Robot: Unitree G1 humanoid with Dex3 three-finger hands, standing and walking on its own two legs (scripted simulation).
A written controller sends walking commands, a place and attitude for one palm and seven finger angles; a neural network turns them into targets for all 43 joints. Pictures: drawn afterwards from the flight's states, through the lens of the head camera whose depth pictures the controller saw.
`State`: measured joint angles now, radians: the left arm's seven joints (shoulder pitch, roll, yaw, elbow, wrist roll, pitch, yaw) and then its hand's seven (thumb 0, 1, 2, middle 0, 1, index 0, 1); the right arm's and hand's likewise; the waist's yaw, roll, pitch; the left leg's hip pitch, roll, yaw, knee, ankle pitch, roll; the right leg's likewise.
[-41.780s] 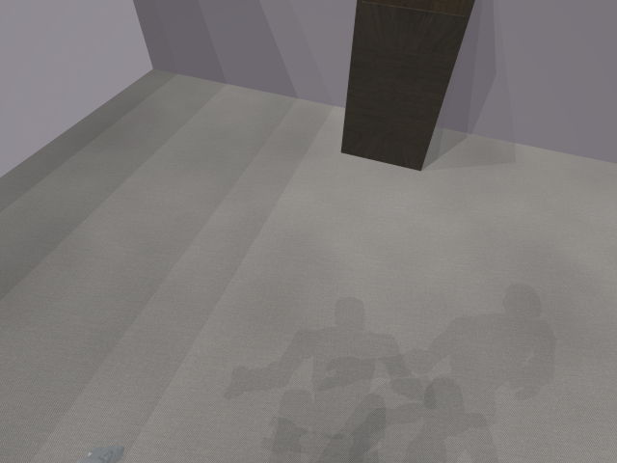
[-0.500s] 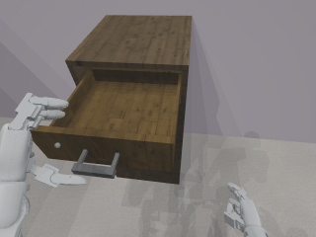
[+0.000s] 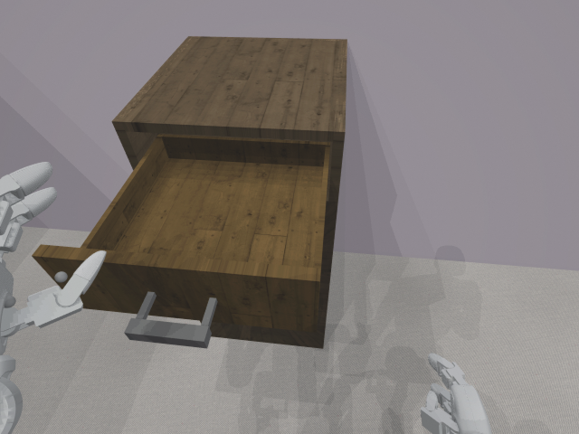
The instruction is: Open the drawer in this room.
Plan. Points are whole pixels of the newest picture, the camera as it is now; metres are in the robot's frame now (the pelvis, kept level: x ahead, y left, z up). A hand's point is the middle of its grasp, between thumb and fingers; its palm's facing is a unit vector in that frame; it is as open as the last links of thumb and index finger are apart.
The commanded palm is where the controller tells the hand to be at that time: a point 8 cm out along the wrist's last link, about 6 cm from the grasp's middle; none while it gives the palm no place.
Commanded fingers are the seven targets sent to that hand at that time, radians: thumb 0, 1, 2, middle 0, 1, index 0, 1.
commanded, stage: draw the hand back to the body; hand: left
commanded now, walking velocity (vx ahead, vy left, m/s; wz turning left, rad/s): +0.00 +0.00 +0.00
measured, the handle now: (174, 317) +0.25 +0.20 +0.04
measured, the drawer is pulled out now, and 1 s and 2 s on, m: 0.30 0.30 0.30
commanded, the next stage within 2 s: step back with the hand held close in 0.34 s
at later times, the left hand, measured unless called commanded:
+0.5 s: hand (48, 289) +0.17 +0.24 +0.22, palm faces +0.48 -0.79 -0.38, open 7.5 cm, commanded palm +0.12 +0.28 +0.23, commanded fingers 0.00 0.90 0.90 -0.20 -0.30 -0.20 -0.30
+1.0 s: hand (13, 349) +0.12 +0.24 +0.21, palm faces +0.47 -0.74 -0.49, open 7.4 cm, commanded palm +0.06 +0.29 +0.23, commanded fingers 0.00 0.90 0.90 -0.20 -0.30 -0.20 -0.30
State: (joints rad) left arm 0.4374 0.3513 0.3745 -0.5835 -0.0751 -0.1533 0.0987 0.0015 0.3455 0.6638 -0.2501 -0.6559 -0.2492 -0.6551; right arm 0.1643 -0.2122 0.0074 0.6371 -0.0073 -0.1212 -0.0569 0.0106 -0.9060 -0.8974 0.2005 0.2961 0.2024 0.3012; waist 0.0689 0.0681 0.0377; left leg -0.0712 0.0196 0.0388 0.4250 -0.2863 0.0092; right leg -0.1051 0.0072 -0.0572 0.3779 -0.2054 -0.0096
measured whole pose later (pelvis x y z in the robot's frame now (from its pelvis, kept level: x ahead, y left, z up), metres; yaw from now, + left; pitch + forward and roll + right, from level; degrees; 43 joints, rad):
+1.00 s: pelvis -0.07 +0.00 -0.02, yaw +1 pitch +0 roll +1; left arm 0.56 0.43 0.51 -0.71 -0.03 -0.25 0.18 0.01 0.89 0.90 -0.21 -0.31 -0.21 -0.31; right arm 0.22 -0.18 -0.02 0.56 -0.04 -0.11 -0.08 0.01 -0.90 -0.90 0.20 0.30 0.20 0.30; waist -0.01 -0.02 0.03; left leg -0.37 -0.02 0.05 0.63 -0.27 0.03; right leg -0.42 -0.03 -0.02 0.64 -0.23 0.00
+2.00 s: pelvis -0.32 +0.00 -0.02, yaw +0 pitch -2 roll +0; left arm 0.47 0.39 0.46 -0.68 -0.03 -0.22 0.17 0.01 0.88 0.90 -0.21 -0.31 -0.21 -0.31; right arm 0.24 -0.20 0.01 0.66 -0.01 -0.09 -0.06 0.01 -0.90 -0.90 0.20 0.30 0.21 0.30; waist 0.00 -0.04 -0.02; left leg -0.36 0.01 0.04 0.74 -0.43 0.03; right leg -0.38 -0.02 -0.05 0.59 -0.26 -0.04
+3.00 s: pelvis -0.38 +0.02 +0.00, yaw +3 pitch -1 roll -1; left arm 0.37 0.24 0.02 1.09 0.01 0.05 0.02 -0.01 0.95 0.90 -0.20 -0.30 -0.20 -0.30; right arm 0.35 -0.15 -0.01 1.08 -0.02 0.03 -0.02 0.00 -0.91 -0.90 0.20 0.30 0.20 0.30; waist 0.01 0.00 0.09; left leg -0.29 -0.03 0.02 0.43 -0.14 0.05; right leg -0.23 -0.01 0.01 0.45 -0.24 -0.01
